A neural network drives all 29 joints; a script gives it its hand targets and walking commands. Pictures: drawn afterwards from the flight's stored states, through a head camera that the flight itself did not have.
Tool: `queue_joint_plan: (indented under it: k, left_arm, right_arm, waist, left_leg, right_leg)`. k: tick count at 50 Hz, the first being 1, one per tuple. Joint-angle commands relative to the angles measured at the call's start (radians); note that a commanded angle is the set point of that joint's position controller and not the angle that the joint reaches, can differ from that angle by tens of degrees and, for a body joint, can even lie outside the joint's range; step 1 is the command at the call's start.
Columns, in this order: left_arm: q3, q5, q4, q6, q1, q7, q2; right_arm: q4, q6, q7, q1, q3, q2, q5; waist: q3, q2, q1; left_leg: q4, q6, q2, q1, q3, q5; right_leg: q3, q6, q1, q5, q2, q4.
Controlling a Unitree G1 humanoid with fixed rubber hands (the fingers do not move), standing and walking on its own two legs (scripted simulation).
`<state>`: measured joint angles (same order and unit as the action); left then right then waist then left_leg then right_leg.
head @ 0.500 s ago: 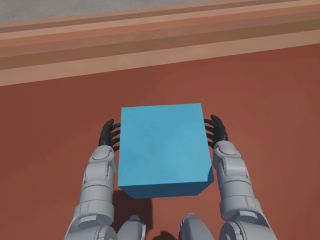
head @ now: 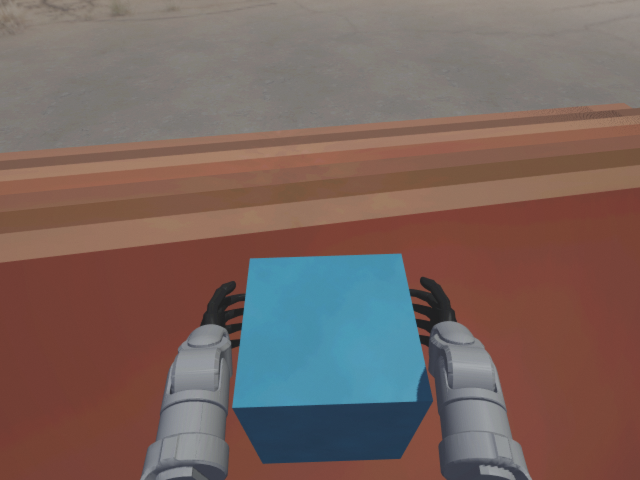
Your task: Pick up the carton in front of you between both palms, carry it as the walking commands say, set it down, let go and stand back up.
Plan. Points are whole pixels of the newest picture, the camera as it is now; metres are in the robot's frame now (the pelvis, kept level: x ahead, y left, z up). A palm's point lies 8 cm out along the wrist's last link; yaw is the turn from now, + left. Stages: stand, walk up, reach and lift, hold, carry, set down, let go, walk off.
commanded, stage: reach and lift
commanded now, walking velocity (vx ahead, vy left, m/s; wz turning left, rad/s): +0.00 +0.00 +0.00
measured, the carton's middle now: (328, 363) +0.29 +0.00 -0.05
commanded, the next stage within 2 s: hold in 0.92 s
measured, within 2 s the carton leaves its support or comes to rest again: neither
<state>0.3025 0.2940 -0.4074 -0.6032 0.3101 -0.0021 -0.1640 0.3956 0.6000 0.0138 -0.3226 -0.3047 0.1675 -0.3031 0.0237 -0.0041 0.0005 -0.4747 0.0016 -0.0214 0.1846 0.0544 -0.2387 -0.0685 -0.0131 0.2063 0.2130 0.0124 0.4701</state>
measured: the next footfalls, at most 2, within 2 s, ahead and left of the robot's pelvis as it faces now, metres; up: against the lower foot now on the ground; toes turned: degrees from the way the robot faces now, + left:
none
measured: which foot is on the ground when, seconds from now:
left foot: down 0.00-1.00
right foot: down 0.00-1.00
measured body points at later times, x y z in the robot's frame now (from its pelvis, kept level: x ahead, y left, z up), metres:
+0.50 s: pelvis +0.01 +0.00 +0.00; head -0.01 +0.00 +0.45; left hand +0.31 +0.15 +0.02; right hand +0.32 -0.15 +0.03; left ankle +0.01 +0.12 -0.74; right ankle +0.03 -0.13 -0.74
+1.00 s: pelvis +0.01 +0.00 +0.01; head -0.02 +0.00 +0.46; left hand +0.31 +0.15 +0.04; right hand +0.31 -0.15 +0.04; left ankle +0.01 +0.12 -0.74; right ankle +0.03 -0.13 -0.74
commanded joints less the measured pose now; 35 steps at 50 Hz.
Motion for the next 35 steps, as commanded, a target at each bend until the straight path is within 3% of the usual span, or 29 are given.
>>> queue_joint_plan:
  k: [1,4,5,6,7,8,9,10,12,13,14,17,18,19,20,21,23,24,25,26,27,28,29,30,31,32,33,34,35]
  left_arm:
    - [-0.519,-0.212,0.007,0.020,0.546,-0.249,-0.914]
    - [-0.527,-0.212,0.017,0.019,0.516,-0.251,-0.950]
    - [-0.503,-0.202,-0.030,0.017,0.524,-0.249,-0.947]
    - [-0.523,-0.220,0.010,0.029,0.546,-0.250,-0.942]
    - [-0.517,-0.209,0.004,0.030,0.577,-0.254,-0.943]
    - [-0.498,-0.196,-0.014,0.030,0.596,-0.255,-0.934]
    - [-0.542,-0.215,0.048,0.036,0.587,-0.249,-0.949]
    - [-0.574,-0.228,0.046,0.031,0.593,-0.251,-0.936]
    - [-0.528,-0.210,0.038,0.023,0.546,-0.247,-0.952]
    - [-0.552,-0.215,0.062,0.019,0.556,-0.245,-0.953]
    - [-0.542,-0.209,0.045,0.012,0.509,-0.241,-0.941]
    - [-0.557,-0.223,0.066,-0.004,0.468,-0.234,-0.935]
    - [-0.551,-0.222,0.053,-0.005,0.457,-0.237,-0.932]
    - [-0.522,-0.208,0.060,-0.003,0.472,-0.240,-0.917]
    - [-0.540,-0.219,0.067,-0.007,0.451,-0.243,-0.923]
    - [-0.546,-0.217,0.088,-0.005,0.498,-0.242,-0.911]
    - [-0.562,-0.231,0.085,-0.006,0.459,-0.239,-0.916]
    - [-0.532,-0.219,0.089,-0.010,0.463,-0.243,-0.920]
    - [-0.548,-0.217,0.097,-0.010,0.499,-0.240,-0.916]
    - [-0.555,-0.231,0.095,-0.009,0.492,-0.247,-0.897]
    - [-0.567,-0.227,0.122,-0.010,0.487,-0.248,-0.908]
    - [-0.561,-0.236,0.118,-0.018,0.463,-0.241,-0.925]
    - [-0.580,-0.244,0.136,-0.018,0.477,-0.239,-0.911]
    - [-0.583,-0.249,0.136,-0.024,0.446,-0.233,-0.910]
    - [-0.578,-0.244,0.160,-0.028,0.428,-0.234,-0.901]
    - [-0.558,-0.225,0.150,-0.035,0.390,-0.233,-0.879]
    - [-0.560,-0.224,0.142,-0.037,0.403,-0.231,-0.892]
    - [-0.578,-0.231,0.168,-0.037,0.396,-0.233,-0.906]
    - [-0.606,-0.253,0.195,-0.040,0.404,-0.236,-0.896]
  right_arm:
    - [0.044,-0.014,0.251,-0.467,0.508,0.937,0.210]
    - [-0.026,-0.020,0.246,-0.521,0.548,0.941,0.226]
    - [0.045,-0.013,0.246,-0.509,0.499,0.921,0.201]
    - [-0.003,-0.025,0.246,-0.508,0.529,0.923,0.218]
    - [0.027,-0.025,0.248,-0.515,0.498,0.937,0.189]
    - [0.033,-0.025,0.249,-0.534,0.507,0.942,0.201]
    - [-0.008,-0.029,0.252,-0.543,0.529,0.957,0.215]
    - [-0.029,-0.028,0.244,-0.534,0.569,0.987,0.234]
    - [-0.022,-0.016,0.250,-0.524,0.542,0.941,0.215]
    - [-0.002,-0.018,0.252,-0.503,0.529,0.927,0.214]
    - [-0.017,-0.015,0.256,-0.504,0.563,0.945,0.220]
    - [-0.028,-0.002,0.247,-0.433,0.540,0.931,0.231]
    - [-0.058,0.004,0.240,-0.426,0.549,0.910,0.223]
    - [-0.055,0.005,0.236,-0.452,0.535,0.915,0.203]
    - [-0.072,0.009,0.234,-0.439,0.549,0.906,0.224]
    - [-0.058,0.009,0.236,-0.461,0.561,0.939,0.237]
    - [-0.084,0.012,0.235,-0.429,0.565,0.915,0.240]
    - [-0.105,0.013,0.233,-0.454,0.558,0.907,0.224]
    - [-0.067,0.017,0.233,-0.447,0.558,0.918,0.224]
    - [-0.097,0.014,0.234,-0.465,0.574,0.935,0.237]
    - [-0.100,0.017,0.231,-0.436,0.567,0.917,0.234]
    - [-0.116,0.021,0.232,-0.424,0.568,0.908,0.226]
    - [-0.109,0.028,0.226,-0.430,0.572,0.916,0.245]
    - [-0.102,0.030,0.229,-0.387,0.575,0.909,0.239]
    - [-0.128,0.030,0.230,-0.370,0.567,0.887,0.231]
    - [-0.136,0.037,0.229,-0.374,0.576,0.912,0.246]
    - [-0.115,0.035,0.232,-0.377,0.567,0.902,0.233]
    - [-0.166,0.036,0.230,-0.397,0.599,0.917,0.259]
    - [-0.162,0.042,0.231,-0.377,0.590,0.913,0.256]
  waist:
    - [0.175,0.007,-0.009]
    - [0.212,0.000,0.005]
    - [0.192,-0.008,-0.010]
    - [0.165,0.002,-0.011]
    - [0.202,0.012,-0.025]
    - [0.181,0.010,-0.004]
    - [0.215,-0.027,0.013]
    - [0.276,0.011,-0.015]
    - [0.262,-0.005,0.009]
    - [0.257,0.031,-0.001]
    - [0.257,0.001,0.022]
    - [0.205,0.017,0.003]
    - [0.221,0.018,-0.016]
    - [0.210,-0.001,-0.001]
    - [0.202,0.023,-0.008]
    - [0.203,-0.002,0.024]
    - [0.224,-0.006,0.000]
    - [0.212,-0.002,-0.011]
    - [0.195,0.027,-0.001]
    - [0.214,-0.032,-0.002]
    - [0.198,0.029,-0.013]
    - [0.224,0.000,-0.013]
    - [0.246,0.008,0.005]
    - [0.244,-0.003,0.003]
    - [0.233,-0.001,-0.023]
    - [0.212,0.004,0.022]
    - [0.217,0.013,0.002]
    - [0.218,0.006,0.012]
    - [0.222,0.008,0.001]
  left_leg:
    - [0.099,-0.006,-0.064,-0.038,0.011,0.034]
    - [0.086,-0.011,-0.066,-0.042,0.004,0.057]
    - [0.100,-0.005,-0.059,-0.062,0.013,0.029]
    - [0.095,-0.004,-0.066,-0.018,0.000,0.003]
    - [0.102,0.000,-0.061,-0.016,0.005,-0.017]
    - [0.097,-0.002,-0.065,-0.017,-0.003,0.015]
    - [0.091,-0.007,-0.060,-0.062,0.005,0.087]
    - [0.082,-0.004,-0.070,-0.071,0.011,0.113]
    - [0.094,-0.007,-0.066,-0.079,0.010,0.131]
    - [0.092,0.008,-0.081,-0.090,-0.006,0.133]
    - [0.114,0.002,-0.069,-0.107,0.010,0.119]
    - [0.118,0.005,-0.067,-0.076,0.007,0.176]
    - [0.128,0.006,-0.078,-0.100,0.008,0.175]
    - [0.127,0.000,-0.070,-0.111,0.014,0.178]
    - [0.121,0.005,-0.077,-0.102,-0.002,0.181]
    - [0.117,0.000,-0.079,-0.104,-0.002,0.163]
    - [0.130,0.001,-0.078,-0.104,0.007,0.197]
    - [0.117,0.003,-0.073,-0.118,0.005,0.184]
    - [0.123,0.007,-0.082,-0.132,-0.001,0.150]
    - [0.128,-0.003,-0.073,-0.130,0.003,0.153]
    - [0.126,0.006,-0.083,-0.105,-0.002,0.204]
    - [0.126,0.007,-0.069,-0.129,0.018,0.225]
    - [0.127,0.002,-0.074,-0.141,0.004,0.243]
    - [0.129,0.008,-0.072,-0.163,0.015,0.279]
    - [0.138,0.013,-0.073,-0.161,0.013,0.266]
    - [0.142,0.012,-0.082,-0.146,0.005,0.250]
    - [0.140,0.011,-0.072,-0.141,0.014,0.218]
    - [0.142,0.001,-0.072,-0.137,0.011,0.227]
    - [0.141,0.009,-0.070,-0.140,0.012,0.244]
  right_leg:
    - [0.000,0.024,-0.073,-0.019,0.074,-0.091]
    - [0.001,0.018,-0.114,-0.049,0.064,-0.080]
    - [0.004,0.020,-0.081,-0.009,0.075,-0.085]
    - [0.012,0.023,-0.090,-0.001,0.074,-0.082]
    - [0.000,0.024,-0.108,0.010,0.069,-0.081]
    - [0.005,0.023,-0.089,-0.011,0.067,-0.090]
    - [0.015,0.020,-0.081,-0.058,0.081,-0.077]
    - [0.002,0.018,-0.145,-0.119,0.075,-0.073]
    - [0.010,0.023,-0.134,-0.111,0.086,-0.081]
    - [0.003,0.021,-0.151,-0.114,0.080,-0.086]
    - [0.013,0.009,-0.151,-0.103,0.089,-0.079]
    - [0.002,0.015,-0.180,-0.184,0.085,-0.087]
    - [-0.005,0.010,-0.182,-0.204,0.082,-0.105]
    - [0.010,0.006,-0.148,-0.178,0.089,-0.106]
    - [0.002,0.014,-0.159,-0.172,0.079,-0.114]
    - [0.009,0.007,-0.160,-0.158,0.081,-0.116]
    - [-0.002,0.004,-0.202,-0.220,0.085,-0.104]
    - [0.013,0.006,-0.167,-0.171,0.085,-0.109]
    - [0.001,0.009,-0.162,-0.162,0.079,-0.114]
    - [0.013,0.006,-0.152,-0.143,0.088,-0.117]
    - [0.001,0.010,-0.180,-0.212,0.083,-0.118]
    - [0.000,0.010,-0.184,-0.206,0.087,-0.102]
    - [0.002,0.004,-0.203,-0.247,0.085,-0.109]
    - [0.007,0.010,-0.199,-0.258,0.091,-0.114]
    - [0.011,0.014,-0.184,-0.236,0.093,-0.129]
    - [0.007,0.007,-0.197,-0.235,0.092,-0.123]
    - [-0.009,0.012,-0.212,-0.215,0.084,-0.119]
    - [0.001,0.005,-0.201,-0.223,0.085,-0.119]
    - [0.004,0.007,-0.210,-0.220,0.095,-0.117]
